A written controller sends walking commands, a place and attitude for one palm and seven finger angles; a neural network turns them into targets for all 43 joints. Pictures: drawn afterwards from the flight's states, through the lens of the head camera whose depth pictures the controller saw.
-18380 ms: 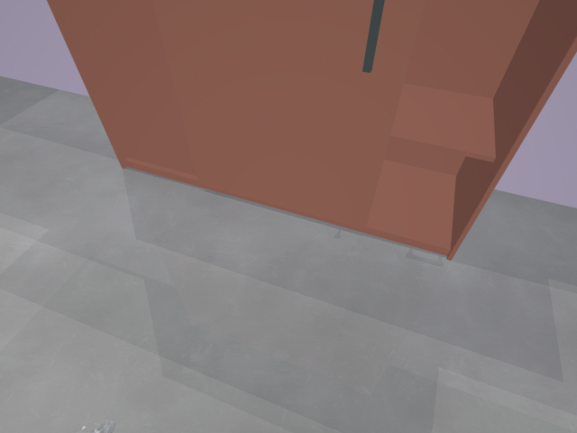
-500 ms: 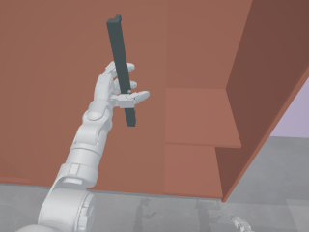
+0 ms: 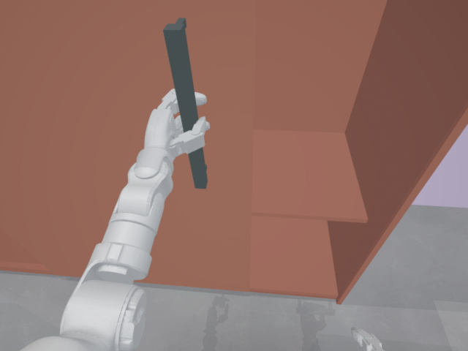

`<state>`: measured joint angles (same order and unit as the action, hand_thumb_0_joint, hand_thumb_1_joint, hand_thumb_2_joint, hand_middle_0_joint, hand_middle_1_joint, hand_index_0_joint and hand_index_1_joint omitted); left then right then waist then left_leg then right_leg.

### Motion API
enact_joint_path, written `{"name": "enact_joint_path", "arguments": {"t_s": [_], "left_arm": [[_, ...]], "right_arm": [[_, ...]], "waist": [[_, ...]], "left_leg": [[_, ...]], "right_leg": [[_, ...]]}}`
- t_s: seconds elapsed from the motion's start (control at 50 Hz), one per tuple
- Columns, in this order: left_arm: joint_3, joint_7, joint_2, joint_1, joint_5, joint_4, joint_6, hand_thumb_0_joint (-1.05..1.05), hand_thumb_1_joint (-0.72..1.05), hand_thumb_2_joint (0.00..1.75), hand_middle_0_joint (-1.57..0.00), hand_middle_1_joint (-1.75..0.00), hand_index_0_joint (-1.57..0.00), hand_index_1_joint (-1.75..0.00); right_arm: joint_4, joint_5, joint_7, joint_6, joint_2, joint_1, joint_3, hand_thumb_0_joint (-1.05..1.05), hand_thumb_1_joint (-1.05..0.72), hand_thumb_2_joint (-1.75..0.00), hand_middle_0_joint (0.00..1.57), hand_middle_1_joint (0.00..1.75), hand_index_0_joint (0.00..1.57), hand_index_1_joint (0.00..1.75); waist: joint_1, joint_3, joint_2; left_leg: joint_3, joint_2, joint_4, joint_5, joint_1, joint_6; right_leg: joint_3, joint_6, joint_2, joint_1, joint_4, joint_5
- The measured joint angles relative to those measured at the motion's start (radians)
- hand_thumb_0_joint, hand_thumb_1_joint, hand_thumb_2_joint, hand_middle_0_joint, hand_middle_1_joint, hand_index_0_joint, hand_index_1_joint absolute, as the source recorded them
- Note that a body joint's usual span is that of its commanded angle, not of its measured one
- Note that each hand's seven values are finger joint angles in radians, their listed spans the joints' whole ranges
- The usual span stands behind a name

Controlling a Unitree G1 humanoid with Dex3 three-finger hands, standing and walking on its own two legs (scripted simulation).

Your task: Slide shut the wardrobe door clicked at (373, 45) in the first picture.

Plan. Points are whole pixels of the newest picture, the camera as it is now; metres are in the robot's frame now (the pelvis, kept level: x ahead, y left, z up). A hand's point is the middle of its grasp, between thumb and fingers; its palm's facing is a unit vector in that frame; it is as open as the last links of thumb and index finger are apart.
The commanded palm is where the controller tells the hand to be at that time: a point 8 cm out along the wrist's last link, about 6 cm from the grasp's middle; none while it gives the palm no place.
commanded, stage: grip the handle and tug to test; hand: left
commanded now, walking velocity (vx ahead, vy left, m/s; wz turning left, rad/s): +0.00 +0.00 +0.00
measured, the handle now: (193, 117) +0.48 +0.10 +0.17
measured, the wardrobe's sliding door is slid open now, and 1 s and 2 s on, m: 0.36 0.36 0.33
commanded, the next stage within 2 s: tug the door sideways, standing still in 0.50 s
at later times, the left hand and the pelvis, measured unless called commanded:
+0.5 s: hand (198, 135) +0.42 +0.08 +0.18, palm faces -0.05 -1.00 +0.00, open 6.2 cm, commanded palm +0.37 +0.13 +0.17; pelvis +0.01 +0.00 +0.00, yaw -2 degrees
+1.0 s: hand (200, 134) +0.42 +0.08 +0.18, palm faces +0.00 -1.00 -0.03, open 6.1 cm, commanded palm +0.40 +0.09 +0.17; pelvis +0.02 +0.00 +0.00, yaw +2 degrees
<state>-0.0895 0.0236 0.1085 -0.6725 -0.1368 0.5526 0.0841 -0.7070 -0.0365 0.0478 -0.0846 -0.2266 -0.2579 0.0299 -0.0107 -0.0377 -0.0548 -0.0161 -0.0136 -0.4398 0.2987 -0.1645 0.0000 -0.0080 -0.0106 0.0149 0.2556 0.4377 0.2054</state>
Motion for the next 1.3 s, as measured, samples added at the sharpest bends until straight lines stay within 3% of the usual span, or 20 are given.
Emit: {"name": "enact_joint_path", "arguments": {"t_s": [0.36,0.6,0.7,0.84,1.1,1.3], "left_arm": [[-0.02,-0.008,0.016,0.039,-0.002,-0.027,-0.002,0.01,0.71,0.79,-0.31,-1.35,-0.28,-1.33],[-0.029,-0.017,0.011,0.194,-0.005,-0.271,0.079,0.0,0.74,0.76,-0.28,-1.36,-0.25,-1.31],[0.005,-0.003,-0.01,0.216,0.001,-0.342,0.117,0.0,0.73,0.78,-0.28,-1.36,-0.25,-1.3],[0.069,0.034,-0.052,0.127,0.015,-0.285,0.141,0.01,0.69,0.82,-0.33,-1.36,-0.31,-1.34],[0.112,0.099,-0.067,0.005,0.019,-0.086,0.062,0.0,0.72,0.82,-0.31,-1.37,-0.25,-1.37],[0.147,0.13,-0.066,-0.054,0.009,0.014,-0.003,-0.01,0.75,0.81,-0.29,-1.38,-0.2,-1.38]], "right_arm": [[0.022,-0.002,-0.01,-0.003,0.002,-0.007,0.004,0.02,-0.9,-0.9,0.2,0.3,0.2,0.3],[0.06,0.0,-0.03,0.016,-0.002,0.007,-0.006,0.02,-0.9,-0.9,0.2,0.3,0.2,0.3],[0.065,0.003,-0.032,0.02,-0.003,0.02,-0.015,0.02,-0.9,-0.9,0.2,0.3,0.2,0.3],[0.03,0.013,-0.022,0.036,-0.004,0.06,-0.017,0.02,-0.9,-0.9,0.2,0.3,0.2,0.3],[0.014,0.016,-0.041,0.025,0.035,0.052,0.002,0.01,-0.9,-0.9,0.2,0.3,0.2,0.3],[-0.039,0.017,-0.055,-0.005,0.027,-0.007,-0.007,0.01,-0.9,-0.9,0.2,0.3,0.2,0.3]], "waist": [[-0.014,-0.01,-0.004],[-0.022,-0.02,-0.015],[-0.005,-0.018,-0.014],[0.031,-0.009,-0.008],[0.035,-0.002,-0.005],[0.034,0.003,-0.01]], "left_leg": [[-0.017,-0.004,0.01,0.0,0.01,-0.001],[-0.036,-0.015,0.043,0.013,0.05,-0.002],[-0.023,-0.013,0.034,0.02,0.051,-0.001],[0.02,-0.002,0.005,0.032,0.024,0.001],[0.038,0.018,-0.036,0.028,-0.011,0.007],[0.041,0.028,-0.062,0.026,-0.044,0.009]], "right_leg": [[0.016,0.001,-0.006,0.001,-0.003,-0.003],[0.033,0.0,-0.019,-0.027,-0.025,0.01],[0.019,0.0,-0.015,-0.039,-0.028,0.024],[-0.024,-0.001,0.001,-0.033,-0.006,0.039],[-0.039,-0.008,0.023,-0.008,0.032,0.041],[-0.041,-0.01,0.033,0.021,0.055,0.038]]}}
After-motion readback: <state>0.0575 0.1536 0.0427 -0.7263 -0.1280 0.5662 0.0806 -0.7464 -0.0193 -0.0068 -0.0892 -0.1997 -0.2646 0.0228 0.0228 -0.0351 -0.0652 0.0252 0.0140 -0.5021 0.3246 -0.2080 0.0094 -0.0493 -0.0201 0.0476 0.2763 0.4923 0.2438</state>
